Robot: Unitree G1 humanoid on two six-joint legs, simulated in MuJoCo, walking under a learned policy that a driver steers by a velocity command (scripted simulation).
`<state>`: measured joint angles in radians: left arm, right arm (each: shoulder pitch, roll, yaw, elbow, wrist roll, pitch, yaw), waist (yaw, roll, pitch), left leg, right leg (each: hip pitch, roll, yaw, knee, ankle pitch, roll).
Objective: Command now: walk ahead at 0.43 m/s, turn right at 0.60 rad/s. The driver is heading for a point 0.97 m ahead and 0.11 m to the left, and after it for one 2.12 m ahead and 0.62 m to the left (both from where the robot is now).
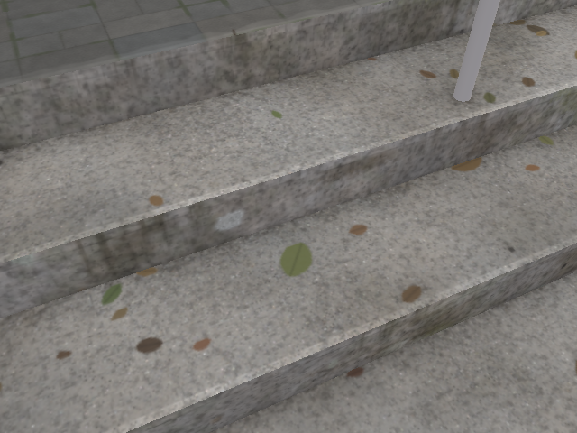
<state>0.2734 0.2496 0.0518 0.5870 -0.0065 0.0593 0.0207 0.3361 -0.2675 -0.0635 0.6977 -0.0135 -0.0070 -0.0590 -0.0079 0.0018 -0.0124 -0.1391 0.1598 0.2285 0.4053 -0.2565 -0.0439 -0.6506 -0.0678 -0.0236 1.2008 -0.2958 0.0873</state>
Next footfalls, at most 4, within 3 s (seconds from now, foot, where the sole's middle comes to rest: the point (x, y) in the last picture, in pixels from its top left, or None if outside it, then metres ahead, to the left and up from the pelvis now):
0.12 right None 0.08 -0.17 -0.78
0.56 left None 0.39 -0.06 -0.63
0.92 right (461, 383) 0.58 -0.35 -0.63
1.36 left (337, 255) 0.81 -0.09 -0.48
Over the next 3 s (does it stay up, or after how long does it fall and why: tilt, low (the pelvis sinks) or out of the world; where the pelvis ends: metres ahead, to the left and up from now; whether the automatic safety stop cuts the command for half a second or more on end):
stays up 1.44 0.42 0.59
